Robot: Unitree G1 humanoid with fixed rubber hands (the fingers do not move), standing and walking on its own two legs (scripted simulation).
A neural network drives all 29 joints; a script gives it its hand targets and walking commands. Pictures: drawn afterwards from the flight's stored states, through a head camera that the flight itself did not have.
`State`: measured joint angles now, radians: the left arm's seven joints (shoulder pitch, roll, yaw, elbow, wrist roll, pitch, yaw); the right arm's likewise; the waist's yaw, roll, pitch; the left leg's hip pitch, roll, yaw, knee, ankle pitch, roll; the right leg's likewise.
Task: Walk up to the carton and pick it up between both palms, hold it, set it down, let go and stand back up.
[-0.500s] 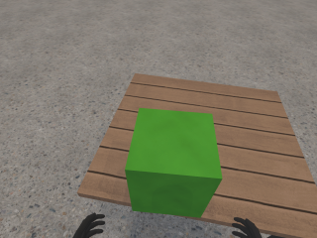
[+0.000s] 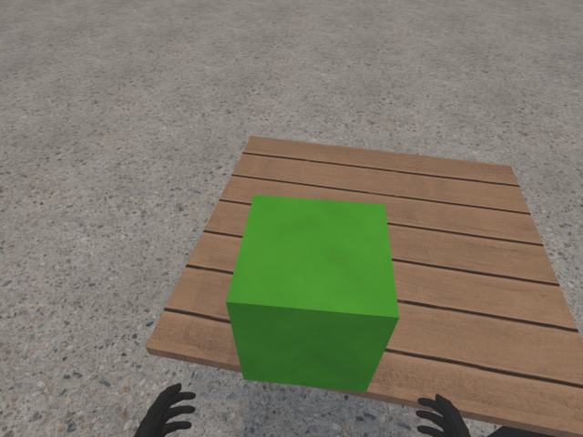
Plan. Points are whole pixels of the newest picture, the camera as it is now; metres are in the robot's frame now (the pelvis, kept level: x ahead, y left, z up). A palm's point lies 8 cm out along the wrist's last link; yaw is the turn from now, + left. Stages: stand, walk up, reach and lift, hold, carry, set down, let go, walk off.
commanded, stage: set down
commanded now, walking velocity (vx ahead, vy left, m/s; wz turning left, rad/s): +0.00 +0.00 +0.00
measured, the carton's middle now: (311, 295) +0.37 -0.01 -0.03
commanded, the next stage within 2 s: let go in 0.36 s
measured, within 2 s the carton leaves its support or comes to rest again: neither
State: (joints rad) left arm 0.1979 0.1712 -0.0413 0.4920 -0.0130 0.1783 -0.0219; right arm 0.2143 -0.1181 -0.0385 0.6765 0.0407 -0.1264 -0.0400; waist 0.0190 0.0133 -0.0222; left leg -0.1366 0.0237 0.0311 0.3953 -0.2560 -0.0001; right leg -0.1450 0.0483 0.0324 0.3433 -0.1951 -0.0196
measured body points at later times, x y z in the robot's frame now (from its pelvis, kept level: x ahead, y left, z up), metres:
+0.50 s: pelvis -0.01 +0.00 +0.00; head +0.01 +0.01 +0.45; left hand +0.16 +0.22 -0.11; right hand +0.16 -0.21 -0.11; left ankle -0.03 +0.11 -0.75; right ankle -0.01 -0.11 -0.75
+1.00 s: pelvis -0.01 +0.00 +0.00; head -0.01 +0.00 +0.45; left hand +0.15 +0.23 -0.09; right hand +0.15 -0.22 -0.11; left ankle -0.03 +0.11 -0.75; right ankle -0.01 -0.11 -0.75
